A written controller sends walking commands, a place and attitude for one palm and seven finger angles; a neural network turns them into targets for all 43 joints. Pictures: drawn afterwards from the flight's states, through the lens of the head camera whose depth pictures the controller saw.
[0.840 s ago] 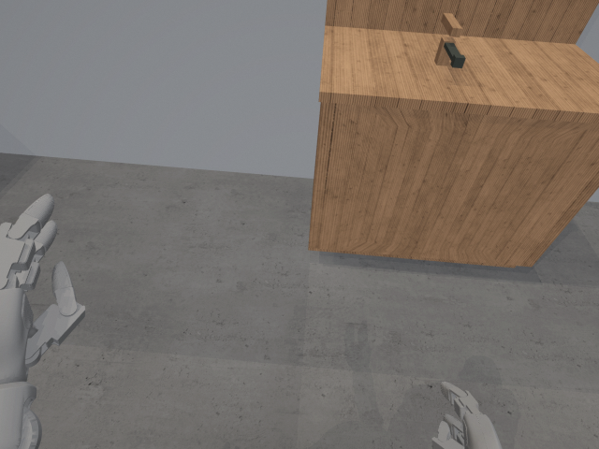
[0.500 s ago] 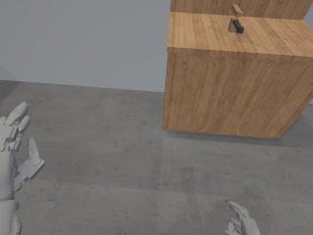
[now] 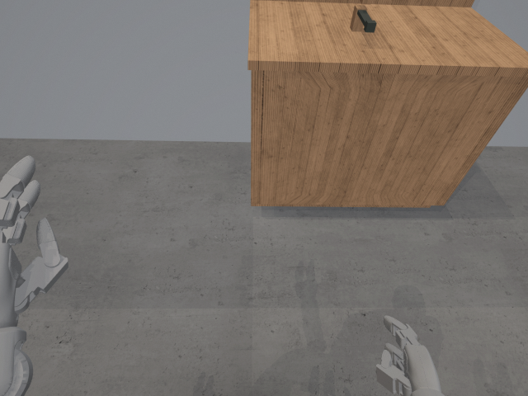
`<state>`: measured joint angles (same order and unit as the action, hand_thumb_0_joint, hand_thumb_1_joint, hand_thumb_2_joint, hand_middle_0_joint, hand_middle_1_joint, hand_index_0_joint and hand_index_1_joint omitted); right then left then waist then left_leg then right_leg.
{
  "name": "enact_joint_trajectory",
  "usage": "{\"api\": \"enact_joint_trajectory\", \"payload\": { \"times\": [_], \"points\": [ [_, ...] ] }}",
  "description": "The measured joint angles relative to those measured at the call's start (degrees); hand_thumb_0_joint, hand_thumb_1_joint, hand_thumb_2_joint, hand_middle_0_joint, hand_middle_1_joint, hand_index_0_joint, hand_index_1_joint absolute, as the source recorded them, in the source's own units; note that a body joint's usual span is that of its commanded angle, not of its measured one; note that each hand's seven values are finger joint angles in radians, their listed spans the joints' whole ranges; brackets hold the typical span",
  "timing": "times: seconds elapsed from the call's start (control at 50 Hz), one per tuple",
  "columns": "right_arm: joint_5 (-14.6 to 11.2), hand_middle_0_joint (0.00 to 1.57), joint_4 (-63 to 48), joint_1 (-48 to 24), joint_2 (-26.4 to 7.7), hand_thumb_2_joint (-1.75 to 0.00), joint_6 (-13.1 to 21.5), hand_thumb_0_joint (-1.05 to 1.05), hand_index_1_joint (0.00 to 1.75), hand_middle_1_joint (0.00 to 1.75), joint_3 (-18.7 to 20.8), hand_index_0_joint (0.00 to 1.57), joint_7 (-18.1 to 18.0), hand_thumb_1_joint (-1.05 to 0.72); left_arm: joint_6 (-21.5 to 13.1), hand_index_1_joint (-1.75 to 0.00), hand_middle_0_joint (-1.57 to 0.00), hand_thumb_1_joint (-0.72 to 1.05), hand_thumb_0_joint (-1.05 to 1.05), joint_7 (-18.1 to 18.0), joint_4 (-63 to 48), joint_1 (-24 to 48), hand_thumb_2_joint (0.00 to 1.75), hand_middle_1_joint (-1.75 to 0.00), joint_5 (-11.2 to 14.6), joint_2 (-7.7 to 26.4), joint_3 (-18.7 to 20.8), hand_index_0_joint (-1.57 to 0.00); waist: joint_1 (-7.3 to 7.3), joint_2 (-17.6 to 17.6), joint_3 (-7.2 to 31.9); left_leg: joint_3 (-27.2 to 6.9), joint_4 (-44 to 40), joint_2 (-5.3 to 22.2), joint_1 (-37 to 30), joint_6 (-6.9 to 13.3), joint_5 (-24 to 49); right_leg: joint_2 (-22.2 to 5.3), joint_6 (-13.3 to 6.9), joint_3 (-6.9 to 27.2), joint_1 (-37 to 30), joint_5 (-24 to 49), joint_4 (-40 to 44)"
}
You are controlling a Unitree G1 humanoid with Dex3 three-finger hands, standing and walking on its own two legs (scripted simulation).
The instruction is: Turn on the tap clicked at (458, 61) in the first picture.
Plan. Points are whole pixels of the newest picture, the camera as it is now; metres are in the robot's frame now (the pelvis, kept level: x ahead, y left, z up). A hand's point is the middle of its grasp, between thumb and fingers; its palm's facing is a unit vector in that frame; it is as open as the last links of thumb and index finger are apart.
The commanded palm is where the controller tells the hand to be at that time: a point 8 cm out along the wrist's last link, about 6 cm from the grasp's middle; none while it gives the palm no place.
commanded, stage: walk to a spot facing it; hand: left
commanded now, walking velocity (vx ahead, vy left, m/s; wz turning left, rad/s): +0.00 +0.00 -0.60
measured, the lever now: (370, 26) +1.15 -0.24 +0.09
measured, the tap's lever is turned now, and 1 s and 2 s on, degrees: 0 0 0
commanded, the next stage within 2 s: none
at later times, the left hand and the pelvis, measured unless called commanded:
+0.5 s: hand (128, 254) +0.23 +0.17 +0.17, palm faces +0.20 -0.89 -0.42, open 7.4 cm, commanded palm +0.19 +0.22 +0.19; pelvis -0.04 -0.01 +0.00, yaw -16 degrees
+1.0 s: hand (247, 203) +0.30 +0.05 +0.19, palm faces -0.07 -0.92 -0.38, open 7.4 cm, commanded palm +0.27 +0.11 +0.19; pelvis -0.01 -0.04 +0.01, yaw -32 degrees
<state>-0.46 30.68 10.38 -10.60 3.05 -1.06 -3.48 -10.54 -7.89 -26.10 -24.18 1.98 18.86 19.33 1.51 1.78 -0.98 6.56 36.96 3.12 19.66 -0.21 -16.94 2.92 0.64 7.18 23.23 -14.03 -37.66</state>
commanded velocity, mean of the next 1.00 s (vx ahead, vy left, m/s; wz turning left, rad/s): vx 0.22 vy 0.00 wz -0.49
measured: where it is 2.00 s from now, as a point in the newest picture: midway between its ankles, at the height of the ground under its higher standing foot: outside the picture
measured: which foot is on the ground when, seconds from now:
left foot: down 0.00-0.60, up 0.62-0.92, down 0.94-1.00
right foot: down 0.00-0.36, up 0.38-0.58, down 0.60-0.96, up 0.98-1.00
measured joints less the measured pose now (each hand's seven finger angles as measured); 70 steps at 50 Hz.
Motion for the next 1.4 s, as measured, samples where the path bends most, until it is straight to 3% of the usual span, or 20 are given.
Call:
{"api": "enact_joint_trajectory", "payload": {
  "times": [0.14, 0.24, 0.32, 0.38, 0.44, 0.48, 0.58, 0.62, 0.68, 0.74, 0.8, 0.88, 0.94, 0.98, 1.08, 1.18, 1.24, 1.28, 1.34, 1.4],
  "points": [
    [-0.2, 0.21, -0.6, 1.3, -0.5, -0.9, -0.4, 0.01, 0.3, 0.3, 0.5, 0.21, 0.9, -0.9, -0.7, -0.3, -0.21, 0.89, 0.02, 0.5, -2.4, -1.2, 0.9, -0.3, 0.5, 0.9, 1.0, -0.21, -0.47, -2.0, -1.5, 0.3, 6.8, 2.1, 2.3, -1.5, -4.3, 1.7, -1.3, -0.5, 2.9, -2.5, -6.3],
    [0.5, 0.2, 1.7, 0.7, -2.0, -0.9, -2.7, 0.02, 0.3, 0.3, 1.3, 0.21, 1.9, -0.9, -0.6, -0.3, -0.22, 0.88, 0.01, 0.1, -3.0, -1.2, 0.9, -0.31, 0.4, -0.7, 0.5, -0.21, 0.11, -1.6, -2.0, -4.3, 15.3, -2.6, 5.4, -2.7, -12.8, 1.9, -1.6, 2.3, 3.9, 1.2, -2.3],
    [0.7, 0.2, 1.3, 0.5, -2.5, -0.9, -4.4, 0.02, 0.3, 0.3, 0.9, 0.21, 2.4, -0.9, -1.0, -0.3, -0.22, 0.88, 0.01, 0.2, -3.7, -3.0, 0.9, -0.31, 0.4, 0.6, 1.3, -0.21, -0.32, -0.1, -1.3, -4.2, 3.0, -3.6, 0.2, -1.9, -9.1, 2.4, -0.8, 5.4, 4.4, 5.0, 2.1],
    [0.5, 0.2, 0.4, 0.3, -2.1, -0.9, -4.4, 0.02, 0.3, 0.3, 1.2, 0.21, 2.0, -0.9, -1.3, -0.3, -0.22, 0.88, 0.01, 0.7, -3.8, -2.7, 0.9, -0.31, 0.5, 2.7, 2.3, -0.21, -0.46, 1.2, -1.7, -1.7, -3.6, -2.8, -2.6, -0.6, 0.5, 3.1, 0.1, 6.3, 6.3, 2.2, -0.9],
    [0.2, 0.2, 0.2, 0.6, -0.9, -0.9, -3.7, 0.02, 0.3, 0.3, 1.4, 0.21, 1.9, -0.9, -1.2, -0.3, -0.22, 0.88, 0.01, 0.9, -1.9, -3.0, 0.9, -0.31, 0.0, 2.8, 3.0, -0.21, -0.02, 0.6, -1.4, 0.7, -2.3, -0.6, -3.9, -0.8, -1.5, 1.6, 1.6, -0.7, 10.0, -7.8, -17.2],
    [-0.1, 0.2, 0.5, 1.4, -0.6, -0.9, -2.7, 0.02, 0.3, 0.3, 1.1, 0.21, 2.2, -0.9, -0.8, -0.3, -0.21, 0.88, 0.02, 0.8, -1.1, -3.3, 0.9, -0.31, -0.1, 1.3, 2.1, -0.21, 0.53, -1.1, -0.8, 2.1, -2.4, 1.9, -5.3, -1.4, -2.5, -0.4, 2.1, -5.5, 9.3, -10.0, -21.0],
    [0.5, 0.2, 0.7, 3.2, 0.1, -0.9, 0.2, 0.01, 0.3, 0.3, -0.4, 0.21, 2.7, -0.9, -1.4, -0.3, -0.21, 0.89, 0.02, 0.6, 0.3, -1.4, 0.9, -0.3, -1.0, 0.6, 0.0, -0.21, 0.84, -4.6, 0.2, 4.9, 0.7, 8.4, -6.2, -4.0, -4.7, -3.4, 1.8, -13.2, -0.8, -10.7, -6.4],
    [0.4, 0.21, 0.4, 3.2, 0.2, -0.9, 0.9, 0.01, 0.3, 0.3, -0.6, 0.21, 2.8, -0.9, -1.7, -0.3, -0.21, 0.89, 0.02, 0.7, 0.6, 1.1, 0.9, -0.3, -1.4, 2.4, 0.1, -0.21, 0.21, -4.7, -0.3, 3.5, 9.3, 10.1, -2.4, -3.2, -8.1, -2.6, -1.4, -13.7, -2.6, -3.4, -1.6],
    [0.6, 0.21, 3.1, 1.0, -0.9, -0.9, -0.1, 0.01, 0.3, 0.3, 0.0, 0.21, 2.8, -0.9, -2.0, -0.3, -0.21, 0.88, 0.01, 0.4, 1.0, 3.3, 0.9, -0.3, -1.0, 1.9, -0.4, -0.21, -1.11, -4.3, -1.9, -3.4, 27.4, 6.3, 5.6, -2.9, -12.9, -1.2, -4.8, -12.7, -1.0, -4.2, -4.7],
    [0.8, 0.21, 4.2, 0.9, -2.3, -0.9, -1.9, 0.02, 0.3, 0.3, 0.6, 0.21, 2.8, -0.9, -2.6, -0.3, -0.22, 0.88, 0.02, 0.4, -1.3, -0.6, 0.9, -0.31, -0.5, 1.0, -0.3, -0.21, -2.69, -3.5, -1.4, -4.8, 32.4, 3.8, 10.6, -3.2, -10.0, 0.1, -5.1, -10.6, -2.2, -2.7, -0.7],
    [0.9, 0.2, 4.4, 2.6, -3.1, -0.9, -2.7, 0.02, 0.3, 0.3, 1.3, 0.21, 2.0, -0.9, -3.6, -0.3, -0.22, 0.88, 0.02, 0.6, -3.7, -5.1, 0.9, -0.31, -0.4, 2.4, 0.6, -0.22, -3.42, -1.6, 0.0, -3.6, 24.0, 3.2, 11.2, -2.9, -7.5, 0.5, -5.1, -8.3, -3.8, 0.0, 4.3],
    [1.0, 0.2, 4.7, 5.6, -4.3, -0.9, -2.1, 0.02, 0.3, 0.3, 2.1, 0.2, 0.6, -0.91, -4.4, -0.3, -0.22, 0.88, 0.01, 0.1, -3.4, -6.4, 0.9, -0.31, -0.6, 4.2, 1.7, -0.22, -2.83, 0.4, 2.3, -1.3, 7.9, 2.1, 6.5, -1.8, -4.9, 0.4, -5.2, -5.7, -5.1, 0.7, 7.2],
    [0.8, 0.2, 4.5, 7.1, -5.5, -0.9, -1.1, 0.02, 0.3, 0.3, 2.5, 0.2, -0.5, -0.91, -4.3, -0.3, -0.22, 0.88, 0.01, -0.5, -1.4, -4.7, 0.9, -0.31, -0.8, 3.4, 1.5, -0.22, -2.56, -0.3, 3.4, 0.4, -3.8, 1.5, -0.7, -0.5, -4.3, 0.8, -4.5, -5.1, -5.7, -1.2, 5.7],
    [0.9, 0.2, 4.4, 6.7, -5.0, -0.9, -0.6, 0.02, 0.3, 0.3, 2.5, 0.2, -1.2, -0.91, -4.2, -0.3, -0.22, 0.88, 0.01, -0.7, 0.5, -2.8, 0.9, -0.31, -0.9, 2.7, 1.8, -0.22, -2.6, 0.0, 3.1, 1.4, -5.6, 1.4, -2.5, 0.3, 2.6, 0.6, -3.6, -4.9, -4.5, -7.3, -0.2],
    [1.1, 0.2, 5.2, 5.1, -1.0, -0.9, 0.9, 0.02, 0.3, 0.3, 1.1, 0.2, -0.8, -0.91, -2.8, -0.3, -0.21, 0.89, 0.01, -0.4, 4.6, -1.0, 0.9, -0.3, -1.9, 1.2, 1.5, -0.21, -3.59, -1.2, 3.0, 3.2, -6.2, 3.2, -5.7, 0.0, 1.7, -2.7, -1.2, -10.2, 2.8, -10.0, -20.7],
    [1.5, 0.2, 4.8, 5.4, 2.4, -0.9, 1.9, 0.02, 0.3, 0.3, -1.3, 0.21, 0.0, -0.9, -1.8, -0.3, -0.21, 0.89, 0.02, -0.3, 1.1, -3.4, 0.9, -0.3, -2.6, 1.1, -0.2, -0.21, -3.0, -3.1, 2.1, 4.8, -7.8, 6.0, -8.5, -2.1, 0.7, -5.8, -0.1, -14.5, 0.8, -8.6, -9.0],
    [1.6, 0.21, 4.2, 5.5, 3.5, -0.9, 1.9, 0.01, 0.3, 0.3, -2.1, 0.21, 0.2, -0.9, -1.8, -0.3, -0.21, 0.88, 0.02, -0.3, -0.2, -3.5, 0.9, -0.31, -2.4, 3.0, 0.6, -0.21, -2.74, -3.9, 1.0, 4.9, -4.3, 7.7, -8.2, -3.4, -2.2, -5.5, -0.1, -16.7, -3.7, -7.5, 1.4],
    [1.2, 0.21, 4.4, 4.8, 3.1, -0.9, 1.3, 0.01, 0.3, 0.3, -1.9, 0.21, 0.4, -0.9, -1.8, -0.3, -0.22, 0.88, 0.01, -0.4, -0.3, -1.7, 0.9, -0.31, -2.3, 4.0, 1.1, -0.21, -2.63, -4.8, -0.1, 2.9, 4.7, 8.7, -4.7, -1.7, -6.5, -4.8, -2.7, -17.5, -4.2, -1.9, 2.4],
    [0.8, 0.21, 7.1, 2.3, 1.0, -0.9, -0.3, 0.01, 0.3, 0.3, -1.0, 0.21, 1.0, -0.9, -1.7, -0.3, -0.22, 0.88, 0.01, 0.0, 0.3, 0.2, 0.9, -0.31, -1.4, 2.4, 0.7, -0.22, -2.03, -5.1, -1.5, -2.4, 24.5, 5.4, 3.6, -0.9, -9.4, -4.6, -4.4, -17.5, -4.5, -4.2, -0.2],
    [0.6, 0.21, 7.8, 1.2, -1.2, -0.9, -1.9, 0.02, 0.3, 0.3, -0.1, 0.21, 0.9, -0.9, -1.9, -0.3, -0.22, 0.88, 0.01, 0.2, -0.5, -2.1, 0.9, -0.31, -1.1, 0.6, 0.7, -0.22, -2.25, -4.6, -1.6, -3.0, 31.4, 3.9, 9.9, -1.4, -6.6, -4.2, -3.9, -17.0, -7.1, -4.2, 3.6]
  ]
}}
